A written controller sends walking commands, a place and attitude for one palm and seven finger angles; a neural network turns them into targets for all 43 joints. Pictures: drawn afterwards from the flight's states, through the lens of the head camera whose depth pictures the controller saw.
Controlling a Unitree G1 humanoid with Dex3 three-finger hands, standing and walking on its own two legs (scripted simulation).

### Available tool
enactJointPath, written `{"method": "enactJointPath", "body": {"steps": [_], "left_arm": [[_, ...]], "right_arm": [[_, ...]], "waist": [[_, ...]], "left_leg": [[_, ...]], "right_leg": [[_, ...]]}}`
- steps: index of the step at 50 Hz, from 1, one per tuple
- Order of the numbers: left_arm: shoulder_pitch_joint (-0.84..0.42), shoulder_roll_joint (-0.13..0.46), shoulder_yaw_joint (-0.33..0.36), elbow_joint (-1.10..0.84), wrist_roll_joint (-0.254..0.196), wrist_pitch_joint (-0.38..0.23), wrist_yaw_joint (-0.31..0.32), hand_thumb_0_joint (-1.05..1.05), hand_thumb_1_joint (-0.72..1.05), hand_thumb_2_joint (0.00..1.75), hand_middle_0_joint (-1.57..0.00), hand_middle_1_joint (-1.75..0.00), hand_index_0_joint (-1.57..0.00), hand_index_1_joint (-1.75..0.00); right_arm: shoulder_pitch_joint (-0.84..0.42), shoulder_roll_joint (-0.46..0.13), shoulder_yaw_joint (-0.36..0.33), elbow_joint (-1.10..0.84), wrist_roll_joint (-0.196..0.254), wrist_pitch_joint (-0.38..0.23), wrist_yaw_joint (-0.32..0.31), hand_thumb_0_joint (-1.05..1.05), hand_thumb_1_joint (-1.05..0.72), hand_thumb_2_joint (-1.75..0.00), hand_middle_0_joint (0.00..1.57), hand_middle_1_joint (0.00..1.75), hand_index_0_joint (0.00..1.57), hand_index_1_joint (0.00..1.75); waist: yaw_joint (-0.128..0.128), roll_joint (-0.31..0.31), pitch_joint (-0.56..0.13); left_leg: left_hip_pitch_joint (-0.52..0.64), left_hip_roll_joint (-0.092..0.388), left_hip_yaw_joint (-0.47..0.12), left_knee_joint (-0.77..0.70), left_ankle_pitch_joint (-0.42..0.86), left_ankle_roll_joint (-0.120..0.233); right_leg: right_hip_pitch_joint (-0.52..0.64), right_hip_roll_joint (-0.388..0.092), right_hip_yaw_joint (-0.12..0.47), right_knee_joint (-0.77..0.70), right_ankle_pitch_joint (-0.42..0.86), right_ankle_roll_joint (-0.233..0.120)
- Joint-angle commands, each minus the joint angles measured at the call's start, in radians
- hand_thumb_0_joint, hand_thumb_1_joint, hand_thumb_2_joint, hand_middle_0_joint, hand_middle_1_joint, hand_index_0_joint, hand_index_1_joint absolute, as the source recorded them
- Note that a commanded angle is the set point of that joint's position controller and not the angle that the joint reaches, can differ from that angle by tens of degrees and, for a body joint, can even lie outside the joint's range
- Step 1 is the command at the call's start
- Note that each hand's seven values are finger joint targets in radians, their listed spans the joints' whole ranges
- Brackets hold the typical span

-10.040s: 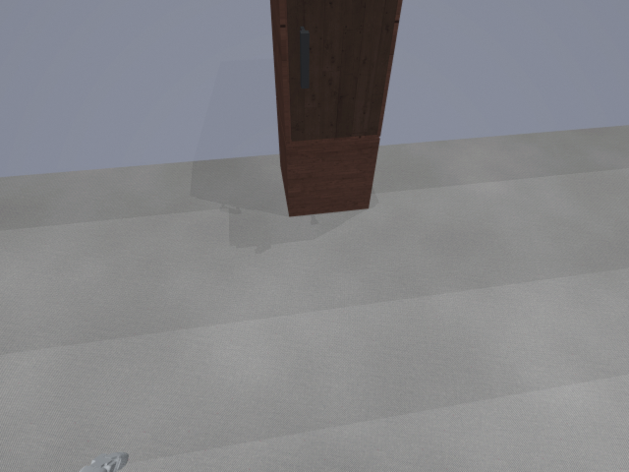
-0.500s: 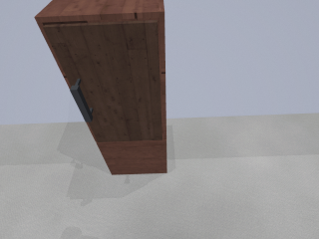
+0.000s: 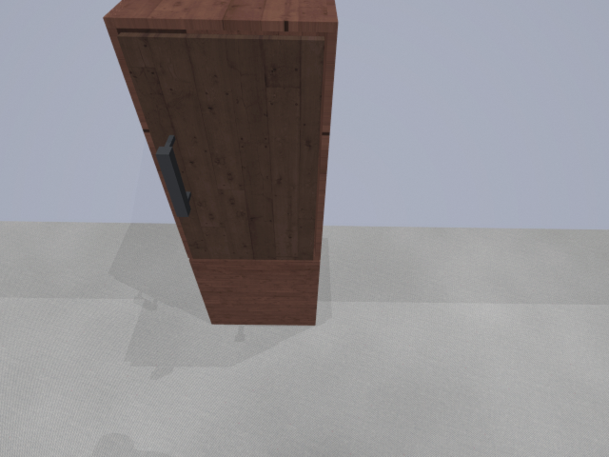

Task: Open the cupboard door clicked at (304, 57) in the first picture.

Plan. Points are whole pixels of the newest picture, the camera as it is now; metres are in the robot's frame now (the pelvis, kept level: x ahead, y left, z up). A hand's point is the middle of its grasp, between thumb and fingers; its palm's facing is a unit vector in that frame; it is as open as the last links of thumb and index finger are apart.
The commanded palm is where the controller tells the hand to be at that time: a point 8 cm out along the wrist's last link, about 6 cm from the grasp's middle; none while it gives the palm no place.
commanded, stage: come to a stop and stand still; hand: left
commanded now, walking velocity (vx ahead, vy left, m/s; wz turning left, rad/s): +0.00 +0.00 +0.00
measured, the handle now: (177, 177) +0.63 +0.32 -0.03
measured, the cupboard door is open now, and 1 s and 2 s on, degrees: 0 0 0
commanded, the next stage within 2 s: look again from close up in 1.10 s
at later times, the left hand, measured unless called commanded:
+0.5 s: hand out of the picture -0.01 +0.18 -0.18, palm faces +0.06 -0.99 -0.15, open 7.4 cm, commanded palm none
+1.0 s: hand out of the picture +0.03 +0.19 -0.18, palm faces +0.06 -0.98 -0.17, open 7.3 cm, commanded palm none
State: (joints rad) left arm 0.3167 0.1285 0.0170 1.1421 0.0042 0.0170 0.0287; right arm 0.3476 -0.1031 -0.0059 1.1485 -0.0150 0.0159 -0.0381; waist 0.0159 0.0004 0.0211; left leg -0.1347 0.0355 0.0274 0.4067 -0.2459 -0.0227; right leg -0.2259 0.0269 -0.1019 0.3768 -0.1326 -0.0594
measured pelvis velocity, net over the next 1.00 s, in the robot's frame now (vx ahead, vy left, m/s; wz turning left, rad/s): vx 0.05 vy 0.03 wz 0.01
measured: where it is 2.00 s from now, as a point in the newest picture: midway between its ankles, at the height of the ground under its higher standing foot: outside the picture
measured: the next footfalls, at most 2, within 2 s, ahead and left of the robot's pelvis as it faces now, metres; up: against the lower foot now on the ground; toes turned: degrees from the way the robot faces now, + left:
none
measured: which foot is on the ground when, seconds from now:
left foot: down 0.00-1.00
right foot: down 0.00-1.00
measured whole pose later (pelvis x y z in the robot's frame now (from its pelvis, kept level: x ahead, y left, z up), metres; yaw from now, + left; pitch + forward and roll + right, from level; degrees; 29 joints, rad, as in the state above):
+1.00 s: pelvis +0.05 +0.03 +0.00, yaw +0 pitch -1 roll +0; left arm 0.29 0.13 0.00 1.14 0.00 -0.01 0.04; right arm 0.30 -0.12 0.00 1.15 0.00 -0.02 -0.05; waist 0.01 0.00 0.04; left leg -0.06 0.00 0.03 0.38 -0.30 0.01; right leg -0.18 -0.01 -0.09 0.40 -0.21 -0.02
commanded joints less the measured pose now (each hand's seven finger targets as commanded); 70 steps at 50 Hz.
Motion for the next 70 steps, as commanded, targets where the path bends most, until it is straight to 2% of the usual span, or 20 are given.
{"method": "enactJointPath", "body": {"steps": [1,9,19,23,27,34,39,43,50,58,59,60,61,62,63,64,66,67,68,70], "left_arm": [[0.047,0.089,0.016,-0.033,0.004,-0.022,0.007,0.00,0.90,0.90,-0.20,-0.30,-0.20,-0.30],[0.078,0.060,0.009,-0.018,0.005,-0.025,0.009,0.00,0.90,0.90,-0.20,-0.30,-0.20,-0.30],[0.086,0.044,0.000,-0.010,0.006,-0.030,0.011,0.00,0.90,0.90,-0.20,-0.30,-0.20,-0.30],[0.085,0.046,-0.003,-0.010,0.005,-0.035,0.013,0.00,0.90,0.90,-0.20,-0.30,-0.20,-0.30],[0.081,0.049,-0.004,-0.012,0.004,-0.040,0.013,0.00,0.90,0.90,-0.20,-0.30,-0.20,-0.30],[0.074,0.059,-0.004,-0.012,0.004,-0.041,0.015,0.00,0.90,0.90,-0.20,-0.30,-0.20,-0.30],[0.068,0.065,-0.006,-0.011,0.003,-0.039,0.016,0.00,0.90,0.90,-0.20,-0.30,-0.20,-0.30],[0.064,0.075,-0.004,-0.012,0.003,-0.040,0.016,0.00,0.90,0.90,-0.20,-0.30,-0.20,-0.30],[0.054,0.083,-0.004,-0.015,0.002,-0.040,0.016,0.00,0.90,0.90,-0.20,-0.30,-0.20,-0.30],[0.041,0.090,-0.002,-0.016,0.002,-0.038,0.015,0.00,0.90,0.90,-0.20,-0.30,-0.20,-0.30],[0.043,0.091,-0.003,-0.016,0.002,-0.038,0.015,0.00,0.90,0.90,-0.20,-0.30,-0.20,-0.30],[0.100,0.123,-0.006,0.008,0.015,-0.068,0.056,0.00,0.90,0.90,-0.20,-0.30,-0.20,-0.30],[0.097,0.149,0.002,-0.029,0.007,-0.072,0.047,0.00,0.90,0.90,-0.20,-0.30,-0.20,-0.30],[0.055,0.126,-0.010,-0.033,0.005,-0.070,0.035,0.00,0.90,0.90,-0.20,-0.30,-0.20,-0.30],[0.040,0.124,-0.013,-0.036,0.004,-0.066,0.028,0.00,0.90,0.90,-0.20,-0.30,-0.20,-0.30],[0.043,0.108,-0.014,-0.041,0.005,-0.063,0.022,0.00,0.90,0.90,-0.20,-0.30,-0.20,-0.30],[0.033,0.095,-0.016,-0.041,0.006,-0.056,0.016,0.00,0.90,0.90,-0.20,-0.30,-0.20,-0.30],[0.030,0.090,-0.016,-0.043,0.005,-0.053,0.015,0.00,0.90,0.90,-0.20,-0.30,-0.20,-0.30],[0.017,0.088,-0.016,-0.044,0.006,-0.047,0.012,0.00,0.90,0.90,-0.20,-0.30,-0.20,-0.30],[0.016,0.082,-0.018,-0.044,0.005,-0.041,0.008,0.00,0.90,0.90,-0.20,-0.30,-0.20,-0.30]], "right_arm": [[0.094,-0.073,-0.008,-0.014,-0.003,-0.015,-0.002,0.00,-0.90,-0.90,0.20,0.30,0.20,0.30],[0.118,-0.063,-0.007,-0.013,-0.001,-0.023,-0.005,0.00,-0.90,-0.90,0.20,0.30,0.20,0.30],[0.115,-0.064,-0.004,-0.015,0.003,-0.036,-0.008,0.00,-0.90,-0.90,0.20,0.30,0.20,0.30],[0.111,-0.068,-0.005,-0.016,0.006,-0.040,-0.008,0.00,-0.90,-0.90,0.20,0.30,0.20,0.30],[0.095,-0.068,-0.003,-0.013,0.007,-0.047,-0.011,0.00,-0.90,-0.90,0.20,0.30,0.20,0.30],[0.078,-0.074,0.000,-0.009,0.008,-0.050,-0.013,0.00,-0.90,-0.90,0.20,0.30,0.20,0.30],[0.066,-0.081,0.000,-0.007,0.008,-0.048,-0.014,0.00,-0.90,-0.90,0.20,0.30,0.20,0.30],[0.063,-0.090,0.000,-0.007,0.009,-0.049,-0.016,0.00,-0.90,-0.90,0.20,0.30,0.20,0.30],[0.056,-0.101,0.000,-0.006,0.007,-0.050,-0.018,0.00,-0.90,-0.90,0.20,0.30,0.20,0.30],[0.052,-0.110,-0.001,-0.005,0.008,-0.049,-0.018,0.00,-0.90,-0.90,0.20,0.30,0.20,0.30],[0.049,-0.112,-0.001,-0.004,0.007,-0.051,-0.018,0.00,-0.90,-0.90,0.20,0.30,0.20,0.30],[-0.063,-0.146,-0.001,-0.080,0.019,-0.064,0.001,0.00,-0.90,-0.90,0.20,0.30,0.20,0.30],[0.017,-0.113,-0.003,-0.108,0.008,-0.052,0.002,0.00,-0.90,-0.90,0.20,0.30,0.20,0.30],[0.026,-0.094,0.001,-0.101,0.006,-0.052,0.000,0.00,-0.90,-0.90,0.20,0.30,0.20,0.30],[0.041,-0.094,0.004,-0.094,0.002,-0.053,0.005,0.00,-0.90,-0.90,0.20,0.30,0.20,0.30],[0.056,-0.102,0.006,-0.099,-0.001,-0.055,0.006,0.00,-0.90,-0.90,0.20,0.30,0.20,0.30],[0.053,-0.117,0.006,-0.102,-0.001,-0.060,0.001,0.00,-0.90,-0.90,0.20,0.30,0.20,0.30],[0.054,-0.124,0.007,-0.105,0.001,-0.059,-0.001,0.00,-0.90,-0.90,0.20,0.30,0.20,0.30],[0.057,-0.126,0.008,-0.109,-0.001,-0.057,-0.003,0.00,-0.90,-0.90,0.20,0.30,0.20,0.30],[0.041,-0.129,0.011,-0.109,0.000,-0.055,-0.003,0.00,-0.90,-0.90,0.20,0.30,0.20,0.30]], "waist": [[-0.007,0.003,0.081],[-0.005,0.020,0.090],[-0.003,0.019,0.098],[-0.006,-0.005,0.071],[-0.008,0.005,0.045],[-0.010,-0.003,0.043],[-0.011,0.002,0.063],[-0.010,0.013,0.034],[-0.011,0.012,0.036],[-0.010,-0.001,0.055],[-0.008,0.011,0.051],[0.023,-0.006,0.037],[-0.024,0.018,-0.036],[-0.032,0.070,-0.005],[-0.024,0.101,-0.007],[-0.023,0.082,-0.036],[-0.021,0.066,-0.044],[-0.021,0.032,-0.033],[-0.019,0.045,0.010],[-0.015,0.017,0.066]], "left_leg": [[-0.140,0.042,-0.063,-0.108,-0.132,0.050],[-0.168,0.055,-0.086,-0.128,-0.142,0.056],[-0.162,0.069,-0.098,-0.140,-0.085,0.058],[-0.124,0.069,-0.086,-0.119,-0.011,0.057],[-0.087,0.072,-0.076,-0.104,0.076,0.055],[-0.055,0.075,-0.071,-0.091,0.167,0.054],[-0.044,0.074,-0.070,-0.093,0.179,0.052],[-0.020,0.077,-0.068,-0.085,0.236,0.051],[-0.006,0.078,-0.068,-0.086,0.263,0.050],[-0.010,0.080,-0.071,-0.097,0.246,0.051],[-0.005,0.078,-0.071,-0.099,0.251,0.052],[-0.083,0.087,-0.022,0.113,0.417,0.025],[-0.094,0.033,-0.050,0.066,0.073,0.029],[-0.094,0.033,-0.055,-0.004,0.030,0.038],[-0.111,0.049,-0.057,-0.004,0.079,0.045],[-0.094,0.063,-0.071,-0.001,0.134,0.053],[-0.068,0.076,-0.081,0.003,0.251,0.065],[-0.067,0.082,-0.084,-0.001,0.266,0.068],[-0.091,0.084,-0.086,-0.015,0.253,0.072],[-0.114,0.077,-0.088,-0.039,0.187,0.075]], "right_leg": [[0.002,-0.133,0.176,-0.130,-0.268,0.038],[0.001,-0.126,0.156,-0.088,-0.203,0.036],[0.021,-0.126,0.131,-0.039,-0.081,0.036],[0.034,-0.131,0.131,-0.030,-0.030,0.034],[0.056,-0.138,0.126,-0.023,0.039,0.033],[0.075,-0.144,0.120,-0.012,0.113,0.031],[0.071,-0.144,0.119,-0.017,0.115,0.032],[0.099,-0.147,0.113,-0.009,0.160,0.030],[0.110,-0.149,0.110,-0.010,0.181,0.028],[0.109,-0.146,0.106,-0.017,0.150,0.030],[0.111,-0.148,0.108,-0.017,0.154,0.030],[0.096,-0.187,0.142,0.067,0.583,0.037],[0.151,-0.226,0.180,0.080,0.488,0.004],[0.113,-0.211,0.171,0.091,0.392,-0.004],[0.106,-0.178,0.130,0.090,0.216,-0.003],[0.103,-0.152,0.116,0.099,0.119,0.000],[0.099,-0.134,0.101,0.115,0.095,0.005],[0.092,-0.130,0.096,0.116,0.084,0.006],[0.076,-0.124,0.087,0.120,0.037,0.010],[0.046,-0.122,0.095,0.105,0.007,0.014]]}}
